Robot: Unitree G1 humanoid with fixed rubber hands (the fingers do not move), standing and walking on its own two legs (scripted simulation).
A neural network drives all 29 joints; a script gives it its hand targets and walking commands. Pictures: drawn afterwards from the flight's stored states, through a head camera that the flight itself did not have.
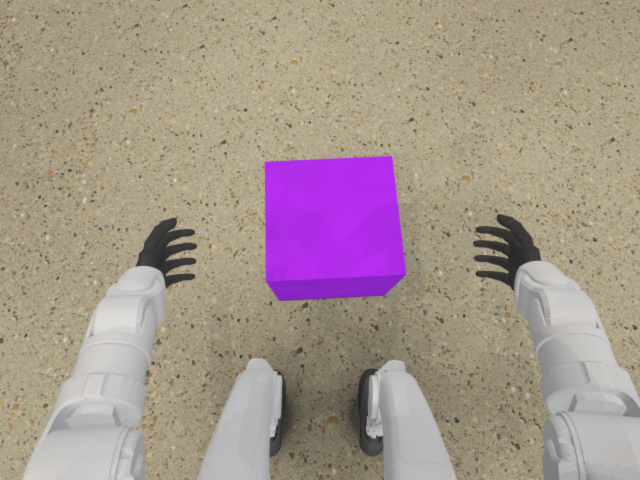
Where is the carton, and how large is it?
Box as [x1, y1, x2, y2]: [265, 156, 405, 300]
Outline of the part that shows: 391,156 265,162 266,281 279,300 383,295 405,274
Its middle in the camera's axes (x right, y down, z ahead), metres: +0.03 -0.01 +1.00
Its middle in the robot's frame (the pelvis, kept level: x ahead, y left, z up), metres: +0.55 +0.00 -0.54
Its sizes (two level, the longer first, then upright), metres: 0.297 0.282 0.290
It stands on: the floor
